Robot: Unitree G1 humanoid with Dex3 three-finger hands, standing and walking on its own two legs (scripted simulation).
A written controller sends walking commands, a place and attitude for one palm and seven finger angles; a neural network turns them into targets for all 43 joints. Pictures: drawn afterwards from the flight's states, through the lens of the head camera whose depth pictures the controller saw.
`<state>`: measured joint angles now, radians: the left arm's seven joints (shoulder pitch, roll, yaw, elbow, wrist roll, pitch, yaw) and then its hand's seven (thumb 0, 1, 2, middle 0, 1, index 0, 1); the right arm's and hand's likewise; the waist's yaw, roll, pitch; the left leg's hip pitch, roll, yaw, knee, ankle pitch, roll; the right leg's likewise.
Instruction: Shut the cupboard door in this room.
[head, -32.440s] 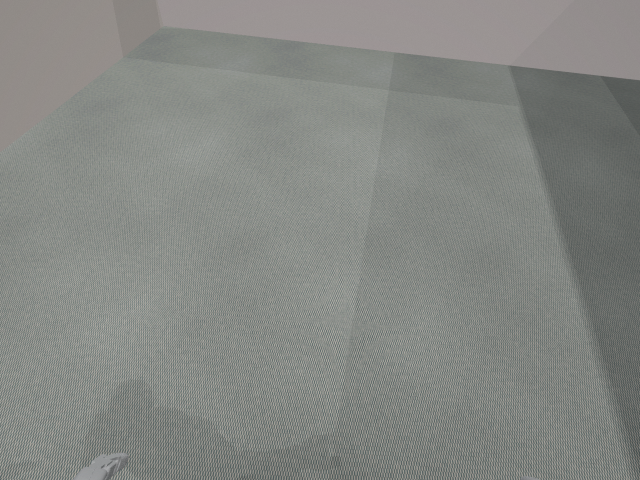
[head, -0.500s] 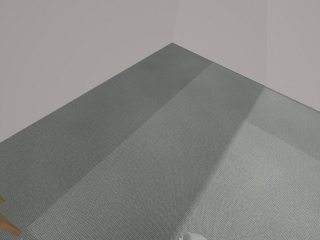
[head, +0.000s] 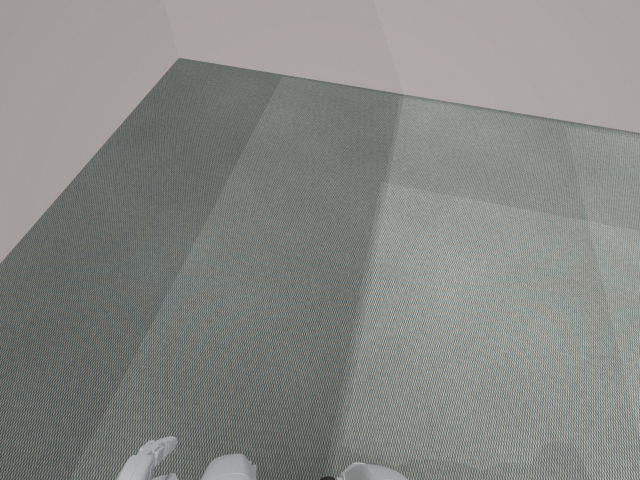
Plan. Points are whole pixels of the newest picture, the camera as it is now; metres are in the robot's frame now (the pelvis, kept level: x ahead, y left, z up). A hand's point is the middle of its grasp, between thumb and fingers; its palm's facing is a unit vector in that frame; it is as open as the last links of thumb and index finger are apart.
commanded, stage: walk to a spot facing it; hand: left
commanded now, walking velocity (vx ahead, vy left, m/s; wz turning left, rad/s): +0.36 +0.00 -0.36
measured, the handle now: out of the picture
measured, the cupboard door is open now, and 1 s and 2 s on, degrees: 96 96 96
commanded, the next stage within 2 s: turn to face it in 0.78 s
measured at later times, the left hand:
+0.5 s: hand (160, 463) +0.16 +0.23 -0.17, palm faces -0.05 -0.98 -0.18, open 7.4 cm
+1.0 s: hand (282, 226) +0.57 +0.08 -0.15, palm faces -0.48 -0.83 -0.28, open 7.4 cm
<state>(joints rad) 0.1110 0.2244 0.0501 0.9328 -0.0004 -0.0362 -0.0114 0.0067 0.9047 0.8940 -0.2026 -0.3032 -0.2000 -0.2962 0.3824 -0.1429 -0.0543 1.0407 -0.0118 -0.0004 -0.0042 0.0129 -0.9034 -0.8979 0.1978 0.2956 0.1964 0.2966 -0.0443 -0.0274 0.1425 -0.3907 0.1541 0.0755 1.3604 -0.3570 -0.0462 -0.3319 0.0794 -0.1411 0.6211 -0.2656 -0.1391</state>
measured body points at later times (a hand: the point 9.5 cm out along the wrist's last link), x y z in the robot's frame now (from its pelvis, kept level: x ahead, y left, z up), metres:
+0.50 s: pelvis +0.22 +0.04 +0.00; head +0.27 +0.05 +0.45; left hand +0.16 +0.28 -0.15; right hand +0.36 -0.19 -0.12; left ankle +0.30 +0.13 -0.72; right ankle +0.06 -0.03 -0.69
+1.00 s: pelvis +0.35 -0.03 -0.01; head +0.39 -0.07 +0.44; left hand +0.60 +0.13 -0.13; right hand +0.19 -0.23 -0.16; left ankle +0.31 +0.14 -0.68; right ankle +0.38 -0.13 -0.72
